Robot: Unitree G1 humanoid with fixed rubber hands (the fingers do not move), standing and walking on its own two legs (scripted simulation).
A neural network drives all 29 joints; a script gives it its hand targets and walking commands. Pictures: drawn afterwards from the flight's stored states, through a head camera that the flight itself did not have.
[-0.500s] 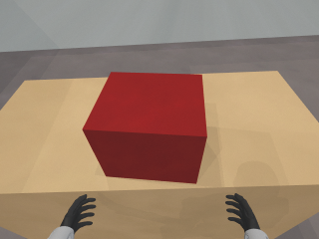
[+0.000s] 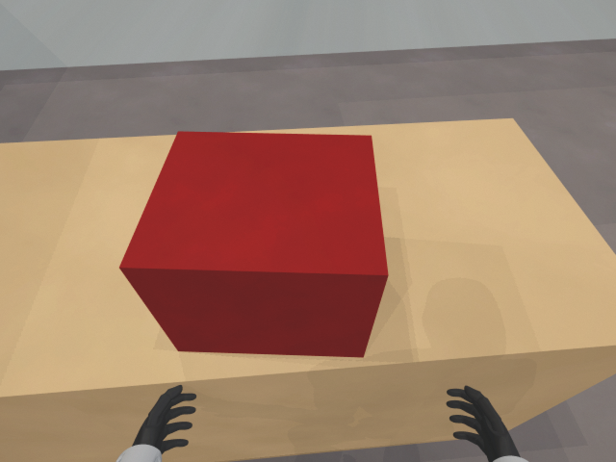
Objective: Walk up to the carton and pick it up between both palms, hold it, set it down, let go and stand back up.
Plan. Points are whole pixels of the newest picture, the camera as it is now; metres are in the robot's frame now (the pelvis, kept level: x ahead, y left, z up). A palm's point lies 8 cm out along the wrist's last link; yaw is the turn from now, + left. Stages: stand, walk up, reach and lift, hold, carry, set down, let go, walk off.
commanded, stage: let go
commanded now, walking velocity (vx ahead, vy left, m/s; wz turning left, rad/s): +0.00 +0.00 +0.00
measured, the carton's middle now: (272, 246) +0.39 +0.08 +0.04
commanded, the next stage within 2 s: stand in 0.18 s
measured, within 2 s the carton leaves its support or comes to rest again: neither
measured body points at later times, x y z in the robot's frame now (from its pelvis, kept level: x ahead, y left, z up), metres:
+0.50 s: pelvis -0.01 +0.00 -0.01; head -0.02 +0.01 +0.44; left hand +0.08 +0.28 -0.11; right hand +0.08 -0.26 -0.12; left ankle +0.00 +0.13 -0.75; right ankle -0.04 -0.11 -0.75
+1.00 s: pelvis -0.05 +0.01 -0.01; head -0.06 +0.02 +0.44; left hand -0.01 +0.28 -0.13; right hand +0.00 -0.25 -0.14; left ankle +0.00 +0.13 -0.75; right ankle -0.04 -0.11 -0.75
